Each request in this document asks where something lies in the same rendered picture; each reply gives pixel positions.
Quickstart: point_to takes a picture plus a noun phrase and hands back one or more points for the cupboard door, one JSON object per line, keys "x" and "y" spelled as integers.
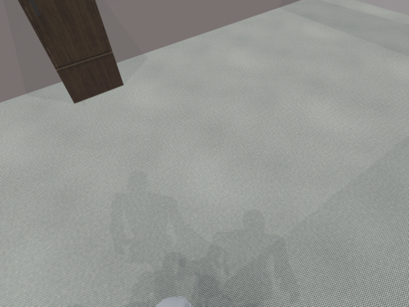
{"x": 70, "y": 29}

